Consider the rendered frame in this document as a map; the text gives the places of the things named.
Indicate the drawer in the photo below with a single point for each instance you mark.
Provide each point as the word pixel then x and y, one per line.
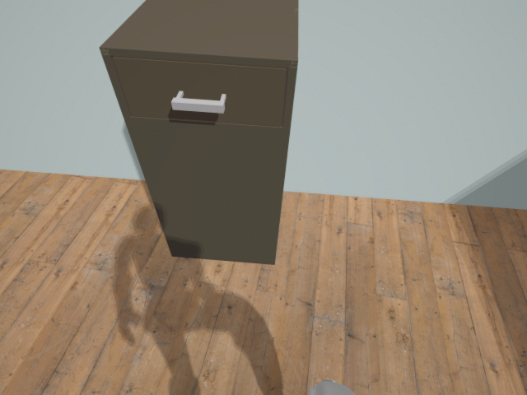
pixel 254 94

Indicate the handle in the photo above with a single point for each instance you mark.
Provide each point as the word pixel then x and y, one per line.
pixel 210 106

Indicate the cabinet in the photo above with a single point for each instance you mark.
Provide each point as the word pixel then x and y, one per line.
pixel 217 187

